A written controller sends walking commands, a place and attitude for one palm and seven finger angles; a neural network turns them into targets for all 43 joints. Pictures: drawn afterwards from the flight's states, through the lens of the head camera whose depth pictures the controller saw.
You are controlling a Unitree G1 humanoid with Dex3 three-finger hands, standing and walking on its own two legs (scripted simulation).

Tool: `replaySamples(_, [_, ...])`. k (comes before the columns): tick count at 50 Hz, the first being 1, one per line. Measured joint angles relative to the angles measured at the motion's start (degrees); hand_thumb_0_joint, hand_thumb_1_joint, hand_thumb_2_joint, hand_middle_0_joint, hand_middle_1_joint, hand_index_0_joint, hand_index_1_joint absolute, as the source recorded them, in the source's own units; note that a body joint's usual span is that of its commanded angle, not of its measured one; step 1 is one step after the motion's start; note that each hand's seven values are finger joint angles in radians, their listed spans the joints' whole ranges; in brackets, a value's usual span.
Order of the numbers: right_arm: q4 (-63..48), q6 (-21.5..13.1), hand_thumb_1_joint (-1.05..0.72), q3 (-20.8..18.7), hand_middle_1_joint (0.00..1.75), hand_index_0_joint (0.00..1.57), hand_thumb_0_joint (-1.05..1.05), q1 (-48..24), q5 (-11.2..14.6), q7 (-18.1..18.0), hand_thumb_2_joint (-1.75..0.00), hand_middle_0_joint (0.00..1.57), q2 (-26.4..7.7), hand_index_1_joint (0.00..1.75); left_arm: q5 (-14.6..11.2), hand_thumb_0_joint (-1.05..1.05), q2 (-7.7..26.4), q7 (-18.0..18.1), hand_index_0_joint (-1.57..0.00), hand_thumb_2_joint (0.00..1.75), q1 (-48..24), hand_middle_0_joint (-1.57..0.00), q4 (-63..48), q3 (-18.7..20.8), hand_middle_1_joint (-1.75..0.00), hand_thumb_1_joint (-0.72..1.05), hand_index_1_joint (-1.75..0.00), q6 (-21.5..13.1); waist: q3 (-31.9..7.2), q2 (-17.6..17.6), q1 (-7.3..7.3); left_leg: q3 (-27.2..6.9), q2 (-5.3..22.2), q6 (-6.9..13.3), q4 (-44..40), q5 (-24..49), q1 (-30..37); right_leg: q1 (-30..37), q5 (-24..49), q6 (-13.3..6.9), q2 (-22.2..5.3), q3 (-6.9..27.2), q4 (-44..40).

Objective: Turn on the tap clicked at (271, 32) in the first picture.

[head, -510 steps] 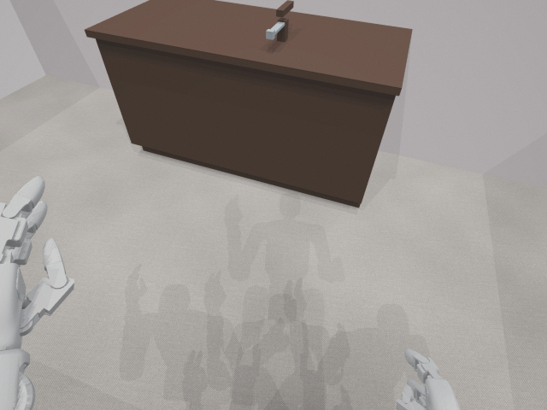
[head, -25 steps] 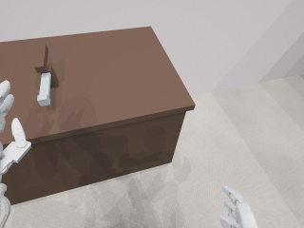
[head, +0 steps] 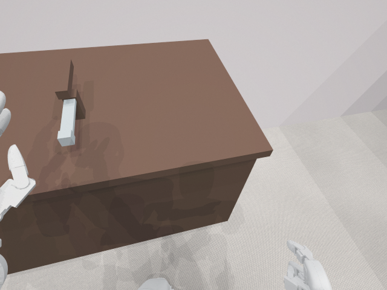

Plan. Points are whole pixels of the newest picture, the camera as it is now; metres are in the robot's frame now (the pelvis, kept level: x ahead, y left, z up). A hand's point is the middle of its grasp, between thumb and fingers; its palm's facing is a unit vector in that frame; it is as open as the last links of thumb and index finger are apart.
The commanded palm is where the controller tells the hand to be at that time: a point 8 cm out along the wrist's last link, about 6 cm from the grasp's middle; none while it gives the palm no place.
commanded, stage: shuffle to correct the standing spot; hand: left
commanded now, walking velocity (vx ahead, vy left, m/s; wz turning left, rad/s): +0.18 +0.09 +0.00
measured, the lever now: (66, 137) +0.40 +0.34 +0.04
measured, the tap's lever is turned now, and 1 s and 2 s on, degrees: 0 0 0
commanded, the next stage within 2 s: come to a stop and stand still in 0.10 s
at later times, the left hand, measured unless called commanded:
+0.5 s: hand (43, 125) +0.31 +0.29 +0.18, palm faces +0.38 -0.84 -0.39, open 7.4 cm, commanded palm +0.26 +0.32 +0.20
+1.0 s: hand (37, 148) +0.27 +0.28 +0.18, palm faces +0.30 -0.89 -0.35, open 7.4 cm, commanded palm +0.21 +0.32 +0.20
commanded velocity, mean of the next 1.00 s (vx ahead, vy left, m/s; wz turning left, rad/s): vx -0.04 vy -0.03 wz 0.00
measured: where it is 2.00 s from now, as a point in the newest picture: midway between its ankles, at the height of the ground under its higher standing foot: outside the picture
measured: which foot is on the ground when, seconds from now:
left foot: up 0.00-0.00, down 0.02-1.00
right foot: down 0.00-0.02, up 0.04-0.20, down 0.22-1.00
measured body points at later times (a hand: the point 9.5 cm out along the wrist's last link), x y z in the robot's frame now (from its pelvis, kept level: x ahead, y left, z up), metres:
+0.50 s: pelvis +0.08 +0.05 +0.02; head +0.10 +0.05 +0.47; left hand +0.28 +0.33 +0.21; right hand +0.23 -0.20 -0.07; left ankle +0.09 +0.15 -0.71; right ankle +0.05 -0.06 -0.71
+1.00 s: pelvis +0.03 +0.06 +0.02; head +0.05 +0.06 +0.47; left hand +0.25 +0.32 +0.20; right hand +0.19 -0.20 -0.04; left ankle +0.10 +0.15 -0.71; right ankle +0.04 -0.06 -0.71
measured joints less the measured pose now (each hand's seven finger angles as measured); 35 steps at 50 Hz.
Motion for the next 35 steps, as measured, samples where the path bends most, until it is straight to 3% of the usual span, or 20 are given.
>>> replaySamples(1, [-0.47, -0.29, -0.91, -0.25, 0.30, 0.20, 0.01, 0.23, 0.02, -0.35, -0.90, 0.20, -0.65, 0.30, -0.10, 0.01, -0.60, 0.11, -0.21, 0.90, -0.23, -0.22, -0.37, 0.01, -0.30, 0.89, -0.30, 0.24, 0.03, 0.80, -0.01, -0.57, 0.90, 0.24, -4.46, 3.54, 1.15, -0.71, -1.32, -0.22, 0.03, 0.19, 2.69])
replaySamples(4, [0.58, -1.25, -0.91, -1.19, 0.30, 0.20, 0.01, -1.10, -0.12, -1.44, -0.90, 0.20, 1.18, 0.30, 0.22, 0.01, -0.73, 0.07, -0.21, 0.90, -3.46, -0.21, 3.00, 0.62, -0.30, 0.89, -0.30, 0.77, 1.51, -0.97, 0.22, 2.85, -0.97, 1.02, -2.72, 3.82, 2.31, -5.60, -5.18, -1.13, -0.11, 3.77, 17.29])
replaySamples(6, [1.07, -2.19, -0.91, -0.43, 0.30, 0.20, 0.01, -1.37, -0.42, -1.55, -0.90, 0.20, 2.92, 0.30, 0.48, 0.01, -0.39, -0.15, -0.21, 0.90, -5.14, -0.21, 5.60, 0.98, -0.30, 0.89, -0.30, 1.89, 1.55, -1.82, -0.50, 4.02, -2.14, 1.51, -5.82, 4.28, 4.21, -8.17, -5.02, -1.36, 0.15, 3.05, 21.10])
replaySamples(8, [1.01, -3.30, -0.91, 0.80, 0.30, 0.20, 0.01, -1.07, -0.63, -1.28, -0.90, 0.20, 4.00, 0.30, 0.68, 0.01, -0.26, -0.33, -0.21, 0.90, -5.43, -0.21, 6.25, 1.00, -0.30, 0.89, -0.30, 2.67, 1.25, -1.38, -1.40, 4.34, -2.42, 1.47, -9.70, 5.95, 6.05, -8.24, -4.30, -1.58, 0.53, 0.39, 15.79])
replaySamples(10, [0.20, -4.20, -0.91, 1.93, 0.30, 0.20, 0.01, -0.18, -0.69, -0.78, -0.90, 0.20, 4.38, 0.30, 0.91, 0.02, 0.07, -0.47, -0.21, 0.90, -3.88, -0.21, 5.32, 0.69, -0.30, 0.89, -0.30, 2.70, 0.47, -0.08, -2.27, 4.40, -2.12, 1.44, -11.73, 6.59, 6.90, -5.64, -0.51, -1.89, 1.39, -2.59, 3.75])
replaySamples(11, [-0.41, -4.37, -0.91, 2.42, 0.30, 0.20, 0.01, 0.38, -0.75, -0.59, -0.90, 0.20, 4.36, 0.30, 1.03, 0.02, 0.68, -0.57, -0.21, 0.90, -2.55, -0.21, 4.58, 0.63, -0.30, 0.89, -0.30, 2.42, -0.16, 0.45, -2.80, 4.40, -2.06, 1.36, -11.31, 6.15, 6.59, -4.08, 3.28, -2.62, 1.74, -3.29, -1.94])
replaySamples(13, [-0.36, -3.93, -0.91, 2.48, 0.30, 0.20, 0.01, 0.97, -0.75, -0.52, -0.90, 0.20, 3.78, 0.30, 1.08, 0.02, 1.30, -1.10, -0.21, 0.90, -0.46, -0.21, 3.79, -0.19, -0.30, 0.89, -0.30, 1.95, -0.91, 2.65, -3.75, 3.35, -1.03, 1.08, -6.32, 2.61, 4.84, -3.31, 6.88, -4.69, 2.76, -4.50, -3.47])
replaySamples(15, [0.86, -2.96, -0.91, 1.90, 0.30, 0.20, 0.01, 1.55, -0.34, -0.49, -0.90, 0.21, 3.28, 0.30, 0.67, 0.01, 1.30, -1.65, -0.21, 0.90, 1.07, -0.22, 3.47, -1.03, -0.30, 0.89, -0.30, 2.04, -1.77, 3.01, -3.63, 2.61, -0.93, -0.21, 1.70, 0.33, 2.22, -2.16, 6.12, -5.23, 2.89, -4.60, -4.52])
replaySamples(17, [2.00, -2.20, -0.91, 1.53, 0.30, 0.20, 0.01, 1.95, -0.01, -0.69, -0.90, 0.21, 2.43, 0.30, 0.54, 0.01, 0.78, -1.55, -0.21, 0.90, 2.31, -0.22, 3.76, -1.08, -0.30, 0.89, -0.30, 2.17, -2.13, 2.57, -3.06, 2.52, -0.56, -0.97, 3.48, -0.64, 1.41, -0.41, 6.17, -4.84, 2.62, -3.95, -6.79])
replaySamples(18, [2.38, -1.99, -0.91, 1.41, 0.30, 0.20, 0.01, 2.01, 0.02, -0.95, -0.90, 0.21, 1.94, 0.30, 0.53, 0.01, 0.46, -1.21, -0.21, 0.90, 2.68, -0.22, 4.06, -0.92, -0.30, 0.88, -0.30, 2.19, -1.97, 2.25, -2.74, 2.57, -0.20, -1.08, 0.60, 0.28, 2.11, 0.49, 6.39, -4.51, 2.39, -3.52, -7.76])
replaySamples(21, [2.51, -2.19, -0.91, 0.68, 0.30, 0.20, 0.01, 1.89, -0.05, -2.21, -0.90, 0.21, 0.05, 0.30, 0.20, 0.01, -0.77, -0.05, -0.21, 0.90, 2.80, -0.22, 4.28, -0.72, -0.30, 0.88, -0.30, 3.04, -0.83, 2.67, -1.89, 1.96, 0.98, -1.07, -12.38, 11.80, 7.21, 2.60, 5.69, -3.20, 2.41, -2.84, -7.87])
replaySamples(24, [2.77, -2.13, -0.91, -0.50, 0.30, 0.20, 0.01, 0.53, 0.21, -3.50, -0.90, 0.20, 0.16, 0.30, -0.04, 0.01, -1.53, 0.30, -0.21, 0.90, 0.75, -0.22, 4.86, -1.33, -0.30, 0.89, -0.30, 4.99, -0.23, 1.09, -0.82, 3.34, -0.28, -0.18, -15.53, 7.70, 10.35, 3.06, 5.42, -2.19, 1.15, -1.45, -6.71])
replaySamples(27, [1.17, -2.77, -0.91, -0.54, 0.30, 0.20, 0.01, -1.48, -0.35, -3.33, -0.90, 0.20, 1.23, 0.30, 0.11, 0.01, -1.58, 0.07, -0.21, 0.90, -1.42, -0.21, 4.62, -1.75, -0.30, 0.89, -0.30, 6.91, 0.59, -0.42, -0.41, 4.31, -1.20, 0.20, -18.45, 8.91, 11.54, 2.65, 5.64, -2.09, 0.35, -0.28, -6.53])
replaySamples(35, [-3.34, -2.69, -0.91, 1.78, 0.30, 0.20, 0.01, -4.67, -0.25, -2.13, -0.90, 0.20, 4.26, 0.30, -0.73, 0.02, 0.21, -1.28, -0.21, 0.90, 1.38, -0.21, -0.11, -2.12, -0.30, 0.89, -0.30, 6.52, 0.03, 1.19, -1.71, 2.89, 1.66, -0.87, -21.23, 11.52, 9.90, 5.06, 11.32, -2.93, 3.54, -1.49, -17.70])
